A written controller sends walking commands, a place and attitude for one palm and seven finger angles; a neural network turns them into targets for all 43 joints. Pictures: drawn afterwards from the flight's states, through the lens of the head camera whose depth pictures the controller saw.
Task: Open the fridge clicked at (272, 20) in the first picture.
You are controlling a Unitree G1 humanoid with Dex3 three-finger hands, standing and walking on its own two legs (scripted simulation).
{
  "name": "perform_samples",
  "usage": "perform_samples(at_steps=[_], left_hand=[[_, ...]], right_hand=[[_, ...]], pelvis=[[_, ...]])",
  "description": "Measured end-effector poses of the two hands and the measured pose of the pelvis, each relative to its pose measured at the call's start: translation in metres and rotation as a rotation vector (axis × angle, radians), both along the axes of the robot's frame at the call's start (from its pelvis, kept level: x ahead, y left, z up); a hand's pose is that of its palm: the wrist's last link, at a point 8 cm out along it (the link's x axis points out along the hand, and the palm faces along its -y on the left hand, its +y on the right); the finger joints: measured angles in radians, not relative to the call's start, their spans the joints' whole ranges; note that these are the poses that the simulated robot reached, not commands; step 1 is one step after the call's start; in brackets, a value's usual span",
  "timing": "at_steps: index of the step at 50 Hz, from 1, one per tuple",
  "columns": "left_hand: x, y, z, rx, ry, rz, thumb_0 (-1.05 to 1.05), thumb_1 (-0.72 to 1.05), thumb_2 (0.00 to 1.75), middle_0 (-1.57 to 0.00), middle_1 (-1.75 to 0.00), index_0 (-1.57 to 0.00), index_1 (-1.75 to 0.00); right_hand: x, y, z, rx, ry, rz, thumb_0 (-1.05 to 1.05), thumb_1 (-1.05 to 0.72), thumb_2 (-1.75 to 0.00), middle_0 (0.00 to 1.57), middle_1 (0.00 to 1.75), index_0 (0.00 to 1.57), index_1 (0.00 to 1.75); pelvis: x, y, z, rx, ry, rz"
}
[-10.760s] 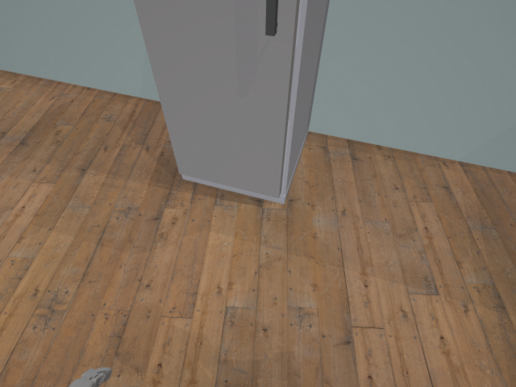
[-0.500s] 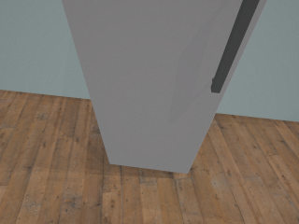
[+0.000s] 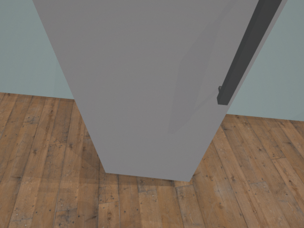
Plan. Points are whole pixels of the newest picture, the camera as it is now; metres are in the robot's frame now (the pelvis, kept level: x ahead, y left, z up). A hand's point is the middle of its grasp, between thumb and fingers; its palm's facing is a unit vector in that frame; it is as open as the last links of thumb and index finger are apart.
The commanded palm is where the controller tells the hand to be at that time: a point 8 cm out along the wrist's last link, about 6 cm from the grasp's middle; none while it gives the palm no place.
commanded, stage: come to a stop and stand still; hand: right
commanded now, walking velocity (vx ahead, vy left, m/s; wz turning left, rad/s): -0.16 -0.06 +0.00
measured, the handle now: (246, 39) +0.46 -0.15 +0.28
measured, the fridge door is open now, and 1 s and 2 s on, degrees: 0 0 0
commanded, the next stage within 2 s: none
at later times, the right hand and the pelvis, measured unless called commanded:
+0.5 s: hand out of the picture +0.02 -0.19 -0.16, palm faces -0.02 +0.98 -0.22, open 7.4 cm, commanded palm none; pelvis -0.02 -0.01 +0.01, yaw +3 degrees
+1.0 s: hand out of the picture -0.06 -0.18 -0.16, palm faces -0.03 +0.98 -0.18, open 7.4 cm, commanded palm none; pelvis -0.04 -0.02 +0.01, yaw +3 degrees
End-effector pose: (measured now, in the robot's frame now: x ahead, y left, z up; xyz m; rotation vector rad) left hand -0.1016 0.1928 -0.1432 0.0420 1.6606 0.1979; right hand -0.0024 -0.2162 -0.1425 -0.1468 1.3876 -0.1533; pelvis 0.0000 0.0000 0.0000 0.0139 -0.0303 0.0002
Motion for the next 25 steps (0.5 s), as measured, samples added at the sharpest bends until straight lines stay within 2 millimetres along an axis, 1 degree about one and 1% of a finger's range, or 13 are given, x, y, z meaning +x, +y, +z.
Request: perform_samples(at_steps=[4,10,13,16,19,22,25], left_hand=[[0.032,0.005,-0.001,0.027,-0.053,-0.021,0.01,0.91,0.89,-0.2,-0.3,-0.2,-0.3],[0.091,0.008,0.002,0.058,-0.218,-0.047,0.01,0.91,0.89,-0.2,-0.3,-0.2,-0.3],[0.108,0.019,0.005,0.09,-0.266,-0.062,0.02,0.94,0.89,-0.2,-0.3,-0.2,-0.3],[0.12,0.026,0.008,0.103,-0.318,-0.07,0.02,0.94,0.89,-0.2,-0.3,-0.2,-0.3],[0.126,0.029,0.011,0.103,-0.357,-0.078,0.02,0.93,0.89,-0.2,-0.3,-0.2,-0.3],[0.126,0.027,0.014,0.092,-0.376,-0.087,0.01,0.92,0.89,-0.2,-0.3,-0.2,-0.3],[0.12,0.025,0.015,0.081,-0.377,-0.09,0.01,0.92,0.89,-0.2,-0.3,-0.2,-0.3]], right_hand=[[0.009,-0.008,-0.002,-0.014,0.001,-0.015,0.02,-0.93,-0.9,0.2,0.3,0.21,0.3],[0.021,-0.02,0.001,-0.02,0.007,0.004,0.01,-0.93,-0.9,0.2,0.3,0.2,0.3],[0.027,-0.026,0.006,-0.032,-0.018,0.016,0.01,-0.92,-0.9,0.2,0.3,0.2,0.3],[0.029,-0.029,0.009,-0.04,-0.042,0.032,0.01,-0.92,-0.9,0.2,0.3,0.2,0.3],[0.028,-0.029,0.011,-0.041,-0.058,0.046,0.01,-0.91,-0.9,0.2,0.3,0.2,0.3],[0.025,-0.028,0.013,-0.034,-0.068,0.055,0.01,-0.91,-0.9,0.2,0.3,0.2,0.3],[0.019,-0.025,0.014,-0.027,-0.072,0.059,0.01,-0.91,-0.9,0.2,0.3,0.2,0.3]], pelvis=[[0.003,-0.005,0.0,0.0,0.004,-0.004],[0.004,-0.013,0.005,-0.019,0.016,0.033],[0.0,-0.015,0.007,-0.021,0.017,0.039],[-0.004,-0.015,0.008,-0.021,0.013,0.044],[-0.009,-0.015,0.009,-0.021,0.008,0.048],[-0.014,-0.014,0.011,-0.021,0.002,0.049],[-0.019,-0.013,0.013,-0.02,-0.002,0.049]])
